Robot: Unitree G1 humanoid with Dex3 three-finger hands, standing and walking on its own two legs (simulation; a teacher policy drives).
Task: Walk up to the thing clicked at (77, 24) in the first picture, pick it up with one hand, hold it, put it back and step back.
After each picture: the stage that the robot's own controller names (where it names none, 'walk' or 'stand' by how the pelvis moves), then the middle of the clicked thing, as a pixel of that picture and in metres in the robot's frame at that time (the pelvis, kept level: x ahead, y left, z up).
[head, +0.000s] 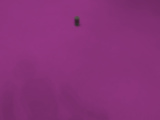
stand; (76, 21) +1.70 +0.08 -0.72
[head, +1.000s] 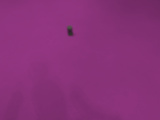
walk; (70, 30) +1.57 +0.24 -0.71
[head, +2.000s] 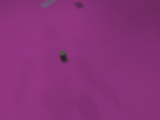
walk; (63, 56) +1.06 +0.27 -0.72
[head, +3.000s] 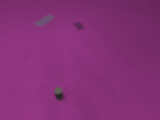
walk; (58, 93) +0.66 +0.22 -0.70
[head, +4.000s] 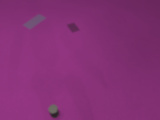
stand; (53, 111) +0.46 +0.21 -0.69
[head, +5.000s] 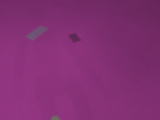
stand; out of the picture +0.43 +0.20 -0.72
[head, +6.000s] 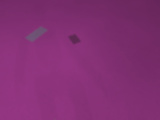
stand; out of the picture +0.40 +0.21 -0.73
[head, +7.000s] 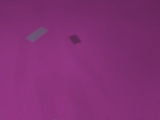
stand; out of the picture +0.40 +0.21 -0.73
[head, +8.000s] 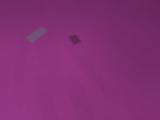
go down; out of the picture +0.40 +0.21 -0.73
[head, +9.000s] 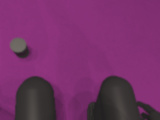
go down; (20, 48) +0.48 +0.25 -0.34
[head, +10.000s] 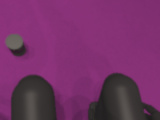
approach; (16, 46) +0.48 +0.25 -0.29
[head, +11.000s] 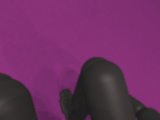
close in; out of the picture +0.45 +0.30 -0.22
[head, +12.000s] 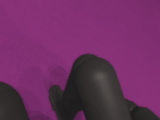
close; out of the picture +0.45 +0.31 -0.22
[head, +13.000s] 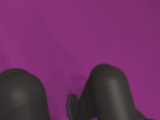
lift; out of the picture +0.41 +0.30 -0.17
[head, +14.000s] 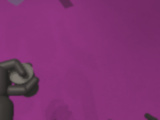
hold; (25, 81) +0.34 +0.19 -0.01
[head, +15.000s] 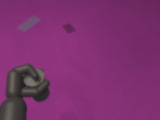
hold; (37, 86) +0.34 +0.17 -0.01
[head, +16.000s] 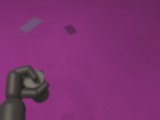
hold; (37, 87) +0.33 +0.17 -0.01
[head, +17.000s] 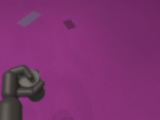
crouch; (33, 86) +0.34 +0.19 -0.03
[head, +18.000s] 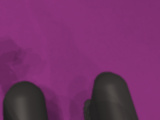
lower; out of the picture +0.49 +0.27 -0.10
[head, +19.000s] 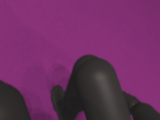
lower; out of the picture +0.43 +0.32 -0.23
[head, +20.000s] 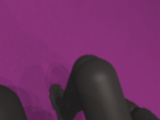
lower; out of the picture +0.44 +0.32 -0.23
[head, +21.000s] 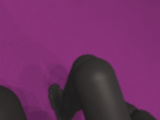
lower; out of the picture +0.44 +0.32 -0.23
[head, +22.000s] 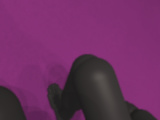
lower; out of the picture +0.45 +0.32 -0.23
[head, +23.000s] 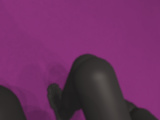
open; out of the picture +0.45 +0.32 -0.23
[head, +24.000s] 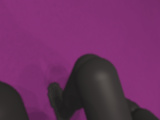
rise; out of the picture +0.44 +0.32 -0.24
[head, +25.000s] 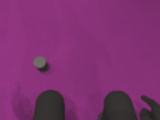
walk; (41, 64) +0.48 +0.23 -0.44
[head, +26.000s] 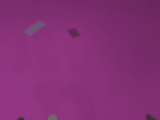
stand; out of the picture +0.42 +0.21 -0.66
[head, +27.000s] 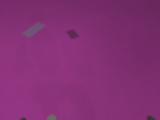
stand; out of the picture +0.43 +0.22 -0.67
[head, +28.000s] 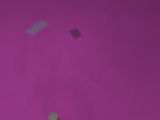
stand; (54, 119) +0.42 +0.21 -0.69
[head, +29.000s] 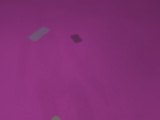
stand; out of the picture +0.44 +0.22 -0.72
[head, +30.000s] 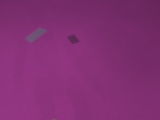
stand; out of the picture +0.41 +0.22 -0.73
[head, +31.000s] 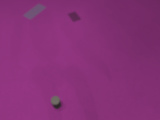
walk; (56, 102) +0.47 +0.20 -0.70
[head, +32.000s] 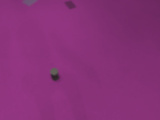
walk; (54, 74) +0.72 +0.21 -0.71
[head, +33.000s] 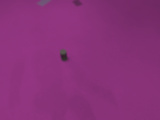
stand; (63, 55) +1.04 +0.27 -0.70
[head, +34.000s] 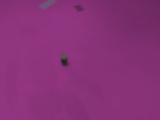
stand; (64, 60) +1.02 +0.20 -0.72
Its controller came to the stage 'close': yes
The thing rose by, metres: 0.70
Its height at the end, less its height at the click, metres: +0.00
